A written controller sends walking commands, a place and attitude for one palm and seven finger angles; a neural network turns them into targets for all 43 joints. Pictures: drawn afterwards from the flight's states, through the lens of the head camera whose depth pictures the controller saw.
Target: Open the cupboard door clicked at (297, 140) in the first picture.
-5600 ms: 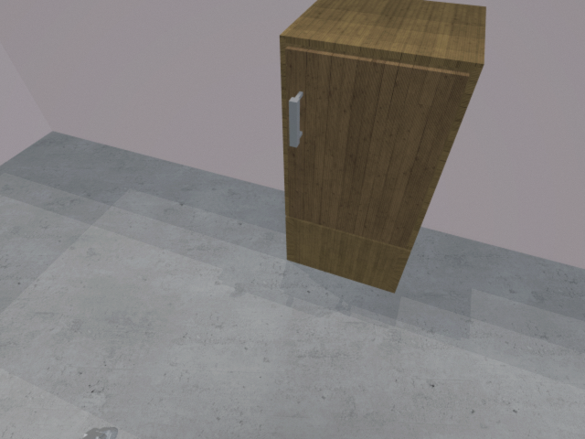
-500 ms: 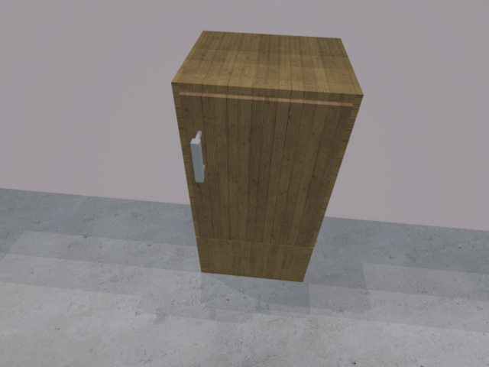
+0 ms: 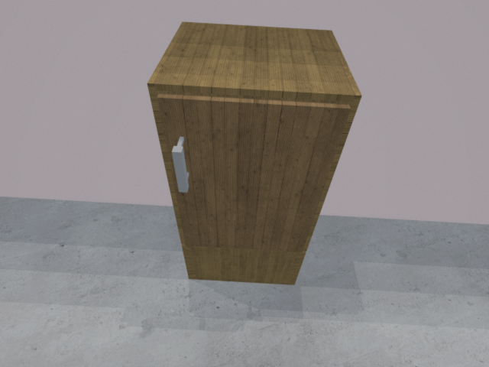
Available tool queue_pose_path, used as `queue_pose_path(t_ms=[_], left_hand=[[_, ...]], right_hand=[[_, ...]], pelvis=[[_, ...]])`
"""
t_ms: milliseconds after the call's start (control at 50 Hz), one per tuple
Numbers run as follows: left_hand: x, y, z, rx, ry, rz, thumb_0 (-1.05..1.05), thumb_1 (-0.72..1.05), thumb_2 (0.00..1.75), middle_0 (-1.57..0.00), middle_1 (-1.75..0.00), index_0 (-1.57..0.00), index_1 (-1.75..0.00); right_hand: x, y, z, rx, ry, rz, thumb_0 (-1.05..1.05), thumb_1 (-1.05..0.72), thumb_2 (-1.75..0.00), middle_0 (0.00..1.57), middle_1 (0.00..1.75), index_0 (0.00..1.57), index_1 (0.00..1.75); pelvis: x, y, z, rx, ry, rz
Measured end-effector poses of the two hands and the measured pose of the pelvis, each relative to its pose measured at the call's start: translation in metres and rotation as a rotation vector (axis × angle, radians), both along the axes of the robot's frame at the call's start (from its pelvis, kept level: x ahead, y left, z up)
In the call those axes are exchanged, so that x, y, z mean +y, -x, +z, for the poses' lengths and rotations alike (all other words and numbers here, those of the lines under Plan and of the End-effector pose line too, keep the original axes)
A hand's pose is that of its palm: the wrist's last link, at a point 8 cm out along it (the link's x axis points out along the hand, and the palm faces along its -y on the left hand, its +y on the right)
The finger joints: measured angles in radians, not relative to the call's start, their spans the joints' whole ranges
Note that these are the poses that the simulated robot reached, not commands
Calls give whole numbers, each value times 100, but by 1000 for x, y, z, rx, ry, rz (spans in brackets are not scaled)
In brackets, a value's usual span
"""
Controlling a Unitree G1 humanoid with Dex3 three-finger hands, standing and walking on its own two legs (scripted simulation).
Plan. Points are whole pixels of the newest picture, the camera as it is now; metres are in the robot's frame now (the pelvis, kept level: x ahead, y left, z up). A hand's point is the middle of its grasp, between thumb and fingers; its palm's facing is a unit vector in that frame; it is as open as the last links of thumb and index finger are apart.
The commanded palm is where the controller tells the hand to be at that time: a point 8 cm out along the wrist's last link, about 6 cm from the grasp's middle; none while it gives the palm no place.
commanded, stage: come to a stop and stand still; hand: left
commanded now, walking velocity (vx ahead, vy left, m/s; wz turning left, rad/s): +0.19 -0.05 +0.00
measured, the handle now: (182, 164) +0.58 +0.19 -0.03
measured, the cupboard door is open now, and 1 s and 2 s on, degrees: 0 0 0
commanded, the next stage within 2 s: look again from close up in 0.96 s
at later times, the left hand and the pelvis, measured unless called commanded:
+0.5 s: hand out of the picture +0.10 +0.18 -0.17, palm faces +0.11 -0.97 -0.20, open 7.3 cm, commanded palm none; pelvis +0.04 -0.01 +0.00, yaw +3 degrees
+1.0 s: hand out of the picture -0.02 +0.15 -0.16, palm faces +0.09 -0.98 -0.15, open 7.4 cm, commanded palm none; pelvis +0.02 +0.00 +0.02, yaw +4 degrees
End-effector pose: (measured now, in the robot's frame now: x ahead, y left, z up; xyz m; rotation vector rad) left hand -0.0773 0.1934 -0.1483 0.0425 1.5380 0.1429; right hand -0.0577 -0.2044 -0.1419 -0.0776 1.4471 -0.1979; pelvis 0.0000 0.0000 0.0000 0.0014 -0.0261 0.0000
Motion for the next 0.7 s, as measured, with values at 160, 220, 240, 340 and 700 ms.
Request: queue_pose_path(t_ms=[160,220,240,340,700], left_hand=[[18,-124,12,-204,-111,-70,4,95,90,-20,-30,-20,-30],[23,-152,14,-278,-153,-42,3,95,90,-19,-30,-20,-30],[23,-159,16,-297,-159,-36,3,95,90,-19,-30,-20,-30],[22,-173,12,-328,-137,-14,1,93,90,-19,-30,-20,-30],[28,-107,19,-203,-112,-18,0,92,90,-20,-30,-20,-30]], right_hand=[[1,-8,-1,88,-53,-27,0,-90,-90,20,30,20,30],[-9,-19,-10,135,-54,1,0,-90,-90,20,30,20,30],[-12,-26,-10,140,-47,11,0,-91,-90,20,30,20,30],[-26,-76,-9,51,6,55,0,-91,-90,20,30,20,30],[-21,-169,16,-259,16,138,0,-92,-90,20,30,20,30]], pelvis=[[-19,-37,1,0,-8,22],[-23,-47,-4,-8,18,58],[-23,-49,-3,-9,23,70],[-16,-45,-3,-16,18,90],[-5,-28,11,-17,-3,47]])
